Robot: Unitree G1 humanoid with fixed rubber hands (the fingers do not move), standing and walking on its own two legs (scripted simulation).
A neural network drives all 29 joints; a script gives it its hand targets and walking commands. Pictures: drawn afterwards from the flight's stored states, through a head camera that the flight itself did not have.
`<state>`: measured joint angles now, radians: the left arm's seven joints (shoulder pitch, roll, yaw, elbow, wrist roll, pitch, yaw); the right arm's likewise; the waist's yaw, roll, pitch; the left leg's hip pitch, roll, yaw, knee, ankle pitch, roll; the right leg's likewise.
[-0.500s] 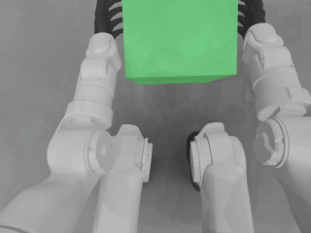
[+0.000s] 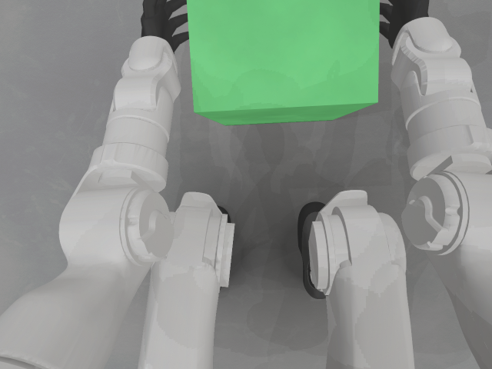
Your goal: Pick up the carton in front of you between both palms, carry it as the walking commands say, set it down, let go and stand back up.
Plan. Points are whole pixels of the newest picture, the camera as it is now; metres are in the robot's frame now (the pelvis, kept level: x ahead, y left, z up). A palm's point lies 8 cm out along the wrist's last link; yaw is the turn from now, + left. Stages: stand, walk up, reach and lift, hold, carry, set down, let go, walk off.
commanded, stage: set down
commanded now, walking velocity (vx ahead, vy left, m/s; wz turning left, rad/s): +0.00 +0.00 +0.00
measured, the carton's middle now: (278, 50) +0.53 -0.04 -0.24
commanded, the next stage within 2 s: let go in 1.38 s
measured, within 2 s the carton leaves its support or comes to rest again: neither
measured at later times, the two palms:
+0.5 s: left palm (135, 32) +0.54 +0.14 -0.15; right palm (454, 2) +0.54 -0.24 -0.15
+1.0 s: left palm out of the picture +0.54 +0.15 +0.02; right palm out of the picture +0.54 -0.24 +0.02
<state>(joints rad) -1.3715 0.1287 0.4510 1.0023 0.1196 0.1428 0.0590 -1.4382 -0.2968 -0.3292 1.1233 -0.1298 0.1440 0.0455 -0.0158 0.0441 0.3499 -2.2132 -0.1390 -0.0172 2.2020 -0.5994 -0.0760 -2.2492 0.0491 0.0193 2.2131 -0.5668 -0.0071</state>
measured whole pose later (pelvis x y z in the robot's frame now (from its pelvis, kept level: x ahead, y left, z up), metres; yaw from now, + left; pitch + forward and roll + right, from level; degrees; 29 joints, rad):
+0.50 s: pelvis +0.01 +0.00 +0.00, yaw +0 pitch +36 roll +3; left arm -1.28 0.26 0.14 0.92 -0.21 0.08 0.17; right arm -1.38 -0.48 -0.04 1.07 0.25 0.06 -0.04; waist 0.00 0.02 0.33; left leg -2.21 -0.07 0.01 2.20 -0.62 -0.05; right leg -2.26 0.02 0.01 2.22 -0.58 -0.03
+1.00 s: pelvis +0.02 -0.01 +0.13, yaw +0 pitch +46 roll +4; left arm -1.10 0.18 0.27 0.78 -0.08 0.15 0.14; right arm -1.21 -0.39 -0.19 0.94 0.08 0.15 -0.01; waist 0.02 0.01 -0.02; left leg -2.01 -0.06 0.00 1.74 -0.54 -0.04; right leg -2.06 0.05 0.03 1.76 -0.51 -0.02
